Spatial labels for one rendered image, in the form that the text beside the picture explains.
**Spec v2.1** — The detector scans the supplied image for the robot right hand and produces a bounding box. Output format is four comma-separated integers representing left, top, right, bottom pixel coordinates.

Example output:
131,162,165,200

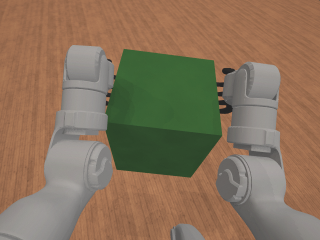
216,68,235,114

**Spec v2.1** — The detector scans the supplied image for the robot right thigh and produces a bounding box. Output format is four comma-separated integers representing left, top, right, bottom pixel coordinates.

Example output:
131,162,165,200
170,224,205,240

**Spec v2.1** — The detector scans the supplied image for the robot left hand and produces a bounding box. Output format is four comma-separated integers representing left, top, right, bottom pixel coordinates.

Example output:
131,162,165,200
106,59,116,106

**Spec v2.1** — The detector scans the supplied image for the right robot forearm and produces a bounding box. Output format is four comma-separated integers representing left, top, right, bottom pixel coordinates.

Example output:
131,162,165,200
222,61,286,181

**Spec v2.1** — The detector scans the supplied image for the left robot forearm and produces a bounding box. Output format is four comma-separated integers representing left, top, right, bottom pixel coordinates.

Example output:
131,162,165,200
44,45,115,177

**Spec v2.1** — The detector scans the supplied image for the left robot upper arm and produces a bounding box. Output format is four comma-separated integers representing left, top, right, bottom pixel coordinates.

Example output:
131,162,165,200
0,139,113,240

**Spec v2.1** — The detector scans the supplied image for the right robot upper arm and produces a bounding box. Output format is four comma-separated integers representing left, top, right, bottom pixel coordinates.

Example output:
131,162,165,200
215,154,320,240

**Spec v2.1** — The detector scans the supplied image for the carton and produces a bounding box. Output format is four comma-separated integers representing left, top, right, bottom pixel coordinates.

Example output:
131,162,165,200
105,49,222,178

